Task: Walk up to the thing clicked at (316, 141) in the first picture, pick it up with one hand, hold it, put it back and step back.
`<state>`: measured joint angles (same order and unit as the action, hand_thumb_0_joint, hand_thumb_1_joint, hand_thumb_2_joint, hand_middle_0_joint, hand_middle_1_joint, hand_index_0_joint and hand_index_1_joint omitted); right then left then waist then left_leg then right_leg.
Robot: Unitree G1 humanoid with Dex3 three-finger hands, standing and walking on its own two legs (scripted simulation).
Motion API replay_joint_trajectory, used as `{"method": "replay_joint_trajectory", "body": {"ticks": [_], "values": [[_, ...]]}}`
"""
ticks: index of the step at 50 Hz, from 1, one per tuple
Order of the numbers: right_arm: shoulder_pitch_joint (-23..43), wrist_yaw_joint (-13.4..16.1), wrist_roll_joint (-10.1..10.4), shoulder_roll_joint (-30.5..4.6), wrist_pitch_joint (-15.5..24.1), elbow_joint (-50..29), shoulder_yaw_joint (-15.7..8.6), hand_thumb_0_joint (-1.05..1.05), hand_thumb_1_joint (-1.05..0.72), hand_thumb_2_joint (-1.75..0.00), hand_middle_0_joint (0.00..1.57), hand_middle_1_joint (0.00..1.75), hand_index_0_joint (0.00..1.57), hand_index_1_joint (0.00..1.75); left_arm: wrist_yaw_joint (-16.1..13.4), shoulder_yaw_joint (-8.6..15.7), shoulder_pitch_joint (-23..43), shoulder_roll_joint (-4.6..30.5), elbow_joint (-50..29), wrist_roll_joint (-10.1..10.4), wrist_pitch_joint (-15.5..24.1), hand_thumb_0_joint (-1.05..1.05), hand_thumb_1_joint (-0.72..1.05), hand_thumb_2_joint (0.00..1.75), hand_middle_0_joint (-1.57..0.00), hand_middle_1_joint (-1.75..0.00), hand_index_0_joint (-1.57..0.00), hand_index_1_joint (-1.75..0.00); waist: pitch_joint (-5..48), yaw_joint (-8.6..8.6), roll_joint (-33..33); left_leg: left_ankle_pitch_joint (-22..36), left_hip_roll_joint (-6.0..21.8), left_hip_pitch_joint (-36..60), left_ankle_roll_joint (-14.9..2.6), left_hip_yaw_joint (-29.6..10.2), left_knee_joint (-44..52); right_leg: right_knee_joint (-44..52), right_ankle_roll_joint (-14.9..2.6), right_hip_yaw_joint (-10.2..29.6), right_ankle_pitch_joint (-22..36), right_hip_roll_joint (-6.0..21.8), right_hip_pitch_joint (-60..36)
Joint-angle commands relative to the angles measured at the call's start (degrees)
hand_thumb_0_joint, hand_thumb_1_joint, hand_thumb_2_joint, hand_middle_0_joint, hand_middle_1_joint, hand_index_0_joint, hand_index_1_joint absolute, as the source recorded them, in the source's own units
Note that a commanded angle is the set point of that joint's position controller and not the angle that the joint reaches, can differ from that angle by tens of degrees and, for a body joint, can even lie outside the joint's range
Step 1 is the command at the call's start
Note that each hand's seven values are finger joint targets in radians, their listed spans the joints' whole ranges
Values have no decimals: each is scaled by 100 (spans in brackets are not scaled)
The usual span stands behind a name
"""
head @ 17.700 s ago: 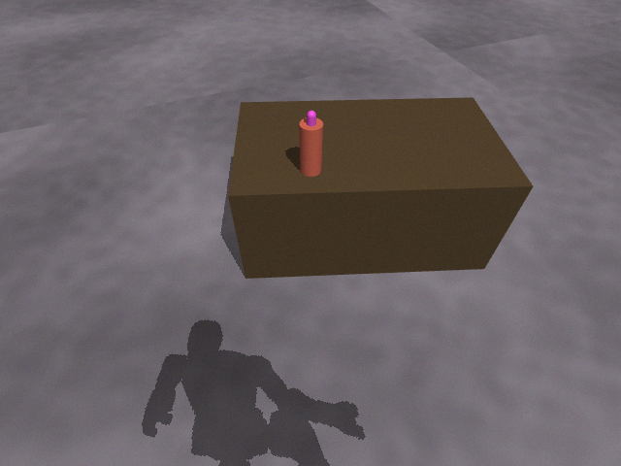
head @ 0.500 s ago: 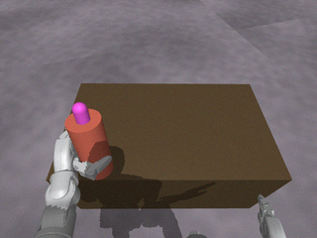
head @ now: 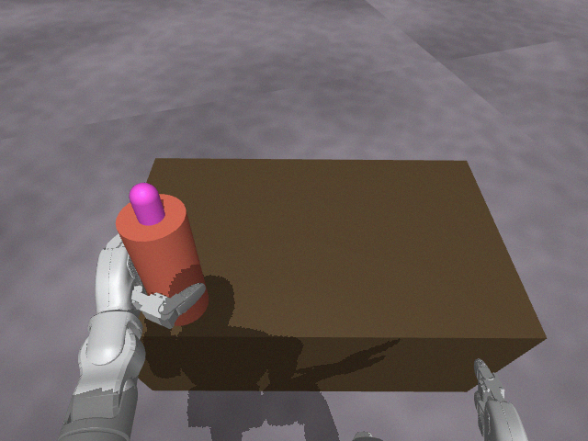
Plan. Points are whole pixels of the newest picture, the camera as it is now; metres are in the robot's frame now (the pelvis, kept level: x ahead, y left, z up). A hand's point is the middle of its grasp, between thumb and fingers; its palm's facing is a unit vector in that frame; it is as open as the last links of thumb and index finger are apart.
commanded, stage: hold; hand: left
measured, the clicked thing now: (165, 254) +0.33 +0.16 +0.10
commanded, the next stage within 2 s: crouch in 0.20 s
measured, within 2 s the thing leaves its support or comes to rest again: neither
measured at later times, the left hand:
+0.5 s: hand (176, 280) +0.33 +0.17 +0.05, palm faces +0.16 -0.99 -0.02, open 10.7 cm
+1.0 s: hand (198, 255) +0.43 +0.17 -0.05, palm faces +0.15 -0.99 -0.01, open 10.7 cm
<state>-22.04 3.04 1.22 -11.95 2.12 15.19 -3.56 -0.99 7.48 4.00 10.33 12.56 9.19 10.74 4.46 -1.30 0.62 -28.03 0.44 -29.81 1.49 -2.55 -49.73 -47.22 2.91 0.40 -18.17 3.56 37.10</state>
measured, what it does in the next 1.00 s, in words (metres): lowers itself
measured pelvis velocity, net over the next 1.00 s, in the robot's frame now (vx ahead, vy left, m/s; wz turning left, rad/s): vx -0.03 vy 0.00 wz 0.00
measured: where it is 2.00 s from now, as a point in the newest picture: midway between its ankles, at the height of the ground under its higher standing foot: outside the picture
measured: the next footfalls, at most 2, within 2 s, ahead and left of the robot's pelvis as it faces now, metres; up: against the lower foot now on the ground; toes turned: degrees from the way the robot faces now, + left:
none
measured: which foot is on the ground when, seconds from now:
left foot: down 0.00-1.00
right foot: down 0.00-1.00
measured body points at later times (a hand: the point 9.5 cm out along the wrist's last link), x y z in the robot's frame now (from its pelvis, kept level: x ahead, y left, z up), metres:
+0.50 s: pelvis -0.01 -0.01 +0.00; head +0.04 +0.00 +0.45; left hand +0.32 +0.22 +0.05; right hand +0.16 -0.25 -0.04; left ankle -0.03 +0.13 -0.70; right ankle +0.05 -0.15 -0.70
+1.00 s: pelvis -0.03 +0.00 -0.05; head +0.10 +0.03 +0.38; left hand +0.42 +0.22 -0.04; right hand +0.13 -0.26 -0.07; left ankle -0.03 +0.13 -0.70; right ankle +0.05 -0.15 -0.70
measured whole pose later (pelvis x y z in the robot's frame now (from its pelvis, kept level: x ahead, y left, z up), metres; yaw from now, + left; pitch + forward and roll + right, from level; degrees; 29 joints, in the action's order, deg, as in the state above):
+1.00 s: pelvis -0.03 +0.00 -0.05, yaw +0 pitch +21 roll -1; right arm -21.8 -1.3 -3.8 -14.0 2.4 2.2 -2.3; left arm -0.6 18.5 36.6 19.1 57.7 4.1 29.9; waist 5.8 -10.4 -2.0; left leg -32.0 0.3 -56.9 1.9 -3.9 -68.0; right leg -61.9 2.7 0.1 -19.9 3.2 62.9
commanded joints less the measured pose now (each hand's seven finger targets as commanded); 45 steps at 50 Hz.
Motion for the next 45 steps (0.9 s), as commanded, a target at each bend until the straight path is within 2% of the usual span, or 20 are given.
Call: {"method": "replay_joint_trajectory", "body": {"ticks": [1,2,5,7,9,14,17,18,19,21,22,24,26,27,29,31,35,38,41,45], "values": [[153,40,11,-700,250,-911,-376,0,54,-6,5,5,5,5,-12,242,1852,643,-1723,128,423,0,-4,131,-126,-147,-128,-148,1340,63,-8,1646,-92,20,-10,202,1002,480,-307,-317,1027,-230,-1467],[152,41,1,-746,235,-958,-427,0,54,-6,5,5,5,5,-24,215,1685,525,-1364,114,385,0,-4,132,-127,-148,-129,-149,1338,9,-140,1699,-80,3,-5,204,986,473,-303,-317,1065,-228,-1468],[270,35,-11,-732,213,-839,-432,0,54,-6,5,5,5,5,-75,354,2082,749,-1632,63,427,0,-3,131,-124,-145,-126,-146,1421,73,94,1777,-66,73,30,189,999,431,-328,-300,1077,-228,-1417],[260,47,-19,-782,193,-985,-474,0,54,-6,5,5,5,5,-96,313,1810,617,-1294,42,388,0,-4,131,-125,-146,-127,-147,1438,25,-78,1701,-93,43,-6,220,957,497,-307,-281,1067,-213,-1500],[190,38,-24,-748,202,-881,-479,0,54,-6,5,5,5,5,-123,520,1962,811,-1791,78,482,0,-6,130,-125,-146,-127,-147,1662,112,97,1744,-120,133,-8,257,950,480,-308,-256,1126,-201,-1673],[247,50,-35,-726,202,-963,-463,0,53,-6,5,5,5,5,-63,423,1515,595,-1373,88,528,0,-8,131,-125,-148,-128,-149,1632,28,-136,1795,-160,-6,-63,314,834,508,-265,-210,1337,-169,-1735],[234,59,-63,-613,196,-812,-355,0,54,-5,5,5,5,5,-73,430,2155,852,-1895,1,663,0,0,126,-126,-142,-128,-143,1680,-22,140,1757,-158,118,-69,333,811,482,-265,-179,1316,-160,-1581],[466,65,-70,-634,242,-1086,-318,0,55,-5,5,5,5,5,-44,214,1825,567,-1414,-31,631,0,4,128,-127,-144,-129,-144,1506,-64,-124,1678,-139,23,-68,308,840,505,-257,-205,1207,-170,-1500],[491,67,-76,-629,275,-1250,-293,0,54,-5,5,5,5,5,-57,205,1946,514,-1315,-17,660,0,3,129,-129,-145,-131,-146,1640,-136,-164,1708,-126,38,-74,297,799,483,-257,-197,1260,-169,-1528],[323,83,-81,-616,261,-1134,-254,0,54,-5,5,5,5,5,-99,417,2380,744,-1386,5,783,0,1,129,-129,-145,-131,-145,1604,-123,-122,1523,-138,-40,-97,291,798,485,-247,-189,1126,-159,-1489],[420,80,-89,-602,259,-1351,-230,0,55,-5,5,5,5,5,-63,306,2275,587,-836,6,790,0,2,131,-130,-146,-132,-147,1587,-191,-353,1454,-142,-145,-118,298,769,499,-231,-182,1091,-138,-1468],[69,80,-116,-731,267,-1012,-369,0,55,-5,5,5,5,5,-30,422,2458,720,-244,-15,868,0,3,132,-130,-147,-132,-148,1215,-300,-247,1223,-139,-257,-117,307,771,481,-234,-186,886,-149,-1107],[48,45,-135,-663,313,-1053,-292,0,56,-5,5,5,5,5,15,526,3004,888,-128,-47,1064,0,7,130,-128,-144,-130,-145,1239,-352,-174,958,-167,-389,-145,321,678,450,-227,-165,706,-129,-872],[7,38,-145,-847,347,-1063,-458,0,56,-5,5,5,5,5,34,578,2954,889,434,-40,1123,0,8,130,-128,-143,-130,-144,1168,-447,-279,886,-153,-450,-145,310,624,397,-228,-173,658,-142,-716],[38,-49,-175,-634,426,-1276,-203,0,56,-5,5,5,5,5,97,689,3450,1044,406,-48,1381,0,11,131,-130,-144,-131,-145,1442,-435,-150,849,-180,-602,-157,319,453,278,-232,-143,670,-115,-664],[-41,-104,-211,-792,469,-1426,-306,0,56,-5,5,5,5,5,127,771,3429,1080,1268,-75,1528,0,9,133,-131,-147,-133,-147,1574,-521,-209,1051,-155,-756,-120,290,288,86,-275,-154,802,-129,-551],[120,-234,-318,-813,509,-1823,-262,0,55,-5,5,5,5,5,89,1010,4721,1607,1301,-135,2020,0,9,132,-131,-146,-133,-147,2525,-512,331,1377,-138,-855,-8,214,-64,-344,-344,-154,995,-148,-437],[229,-272,-392,-955,516,-2156,-326,0,54,-5,5,5,5,5,117,931,4891,1501,2063,-161,2216,0,8,132,-131,-147,-133,-147,2948,-581,431,1499,-127,-1087,42,153,-290,-594,-380,-179,1063,-163,-348],[105,-306,-456,-1008,450,-2302,-322,0,55,-5,5,5,5,5,111,1109,5430,1958,2234,-307,2440,0,8,132,-132,-147,-134,-148,3387,-608,683,1544,-108,-1179,84,83,-454,-836,-421,-206,1050,-194,-184],[-116,-331,-505,-1138,337,-2346,-480,0,55,-5,5,5,5,5,94,1233,5669,2020,2703,-329,2544,0,12,132,-134,-149,-136,-149,3494,-716,808,1606,-118,-1334,102,60,-657,-1064,-448,-251,1052,-236,121]]}}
